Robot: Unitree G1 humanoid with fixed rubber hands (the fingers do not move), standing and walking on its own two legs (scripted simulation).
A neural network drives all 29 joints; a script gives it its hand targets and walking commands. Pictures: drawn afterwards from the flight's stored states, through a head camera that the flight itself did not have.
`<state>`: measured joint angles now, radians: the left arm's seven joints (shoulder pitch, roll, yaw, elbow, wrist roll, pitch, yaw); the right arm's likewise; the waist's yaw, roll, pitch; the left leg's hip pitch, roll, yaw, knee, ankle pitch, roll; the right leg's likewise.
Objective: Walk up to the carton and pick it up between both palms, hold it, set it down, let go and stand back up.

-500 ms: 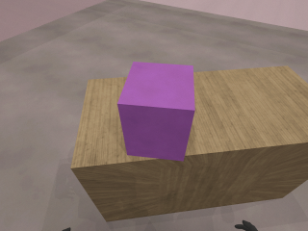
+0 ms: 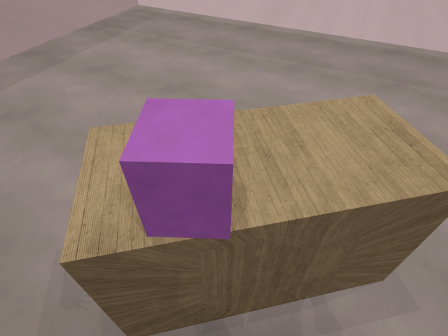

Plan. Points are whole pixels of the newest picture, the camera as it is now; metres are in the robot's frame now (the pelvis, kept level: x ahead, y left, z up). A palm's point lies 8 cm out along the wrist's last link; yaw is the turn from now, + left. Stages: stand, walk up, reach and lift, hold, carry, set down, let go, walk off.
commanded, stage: walk up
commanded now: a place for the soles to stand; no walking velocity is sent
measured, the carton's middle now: (189, 170) +0.49 +0.06 +0.02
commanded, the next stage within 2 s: reach and lift in 1.98 s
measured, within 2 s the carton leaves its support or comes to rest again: neither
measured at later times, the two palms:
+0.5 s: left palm out of the picture +0.12 +0.25 -0.10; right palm (367, 314) +0.20 -0.28 -0.10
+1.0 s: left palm out of the picture +0.16 +0.27 -0.08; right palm (344, 287) +0.25 -0.25 -0.10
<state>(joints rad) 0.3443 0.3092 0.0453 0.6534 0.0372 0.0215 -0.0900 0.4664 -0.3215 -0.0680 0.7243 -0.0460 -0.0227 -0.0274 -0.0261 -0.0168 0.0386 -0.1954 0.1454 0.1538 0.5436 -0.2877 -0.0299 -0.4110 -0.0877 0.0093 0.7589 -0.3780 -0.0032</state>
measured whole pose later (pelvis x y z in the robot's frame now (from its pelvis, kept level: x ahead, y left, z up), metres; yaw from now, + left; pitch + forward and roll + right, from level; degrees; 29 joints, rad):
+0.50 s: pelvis +0.06 -0.04 -0.01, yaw +6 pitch -2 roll +1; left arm 0.33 0.32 0.01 0.60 0.03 0.02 0.01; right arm 0.27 -0.27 -0.04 0.64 -0.02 0.03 0.02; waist 0.03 -0.01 0.09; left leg -0.33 -0.01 0.01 0.65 -0.28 0.01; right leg -0.28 -0.07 -0.09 0.70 -0.40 0.01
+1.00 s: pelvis +0.09 -0.02 +0.00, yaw +10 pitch -1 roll -1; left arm 0.27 0.31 0.01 0.59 0.02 0.01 0.01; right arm 0.25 -0.28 -0.03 0.63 -0.01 0.03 0.03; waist 0.01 0.02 0.06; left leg -0.30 -0.05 -0.05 0.64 -0.31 0.03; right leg -0.19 -0.07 -0.12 0.60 -0.38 0.03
